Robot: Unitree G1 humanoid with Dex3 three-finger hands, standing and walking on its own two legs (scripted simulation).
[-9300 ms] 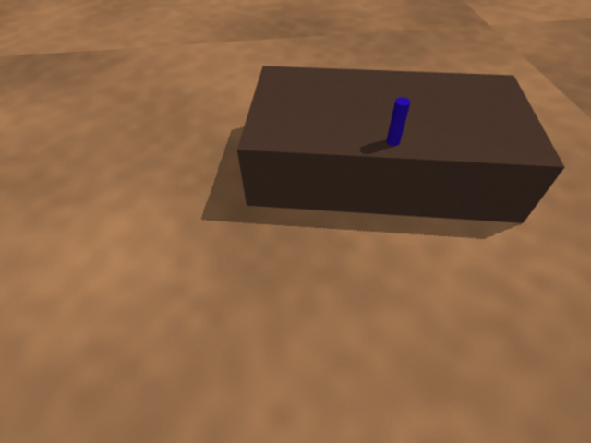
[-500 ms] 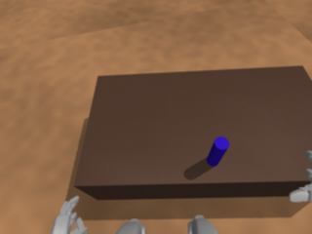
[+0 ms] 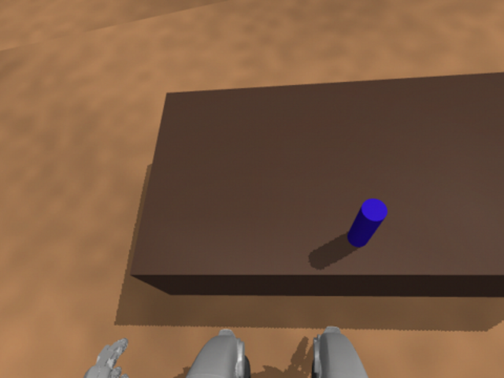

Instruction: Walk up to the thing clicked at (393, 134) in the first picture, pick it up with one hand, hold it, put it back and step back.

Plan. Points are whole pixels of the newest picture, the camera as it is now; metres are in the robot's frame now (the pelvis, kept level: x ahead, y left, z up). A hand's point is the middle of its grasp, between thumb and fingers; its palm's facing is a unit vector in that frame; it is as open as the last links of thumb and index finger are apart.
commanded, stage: go down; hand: right
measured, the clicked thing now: (365, 225) +0.45 -0.21 -0.28
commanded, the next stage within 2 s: approach in 0.90 s
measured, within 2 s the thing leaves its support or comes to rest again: neither
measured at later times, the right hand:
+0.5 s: hand out of the picture +0.34 -0.40 -0.02, palm faces +0.16 +0.98 -0.15, open 17.4 cm
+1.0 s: hand out of the picture +0.36 -0.41 -0.02, palm faces +0.18 +0.97 -0.14, open 17.4 cm
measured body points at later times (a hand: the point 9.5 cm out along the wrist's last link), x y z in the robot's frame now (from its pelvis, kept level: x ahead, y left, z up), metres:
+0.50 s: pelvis +0.00 -0.01 +0.00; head +0.13 -0.06 +0.43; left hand +0.09 +0.26 -0.09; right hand +0.33 -0.45 -0.01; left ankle +0.02 +0.14 -0.66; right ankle +0.03 -0.12 -0.66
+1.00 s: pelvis -0.01 -0.01 -0.02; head +0.13 -0.06 +0.41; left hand +0.08 +0.27 -0.11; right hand +0.34 -0.46 -0.01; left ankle +0.02 +0.14 -0.66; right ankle +0.03 -0.12 -0.66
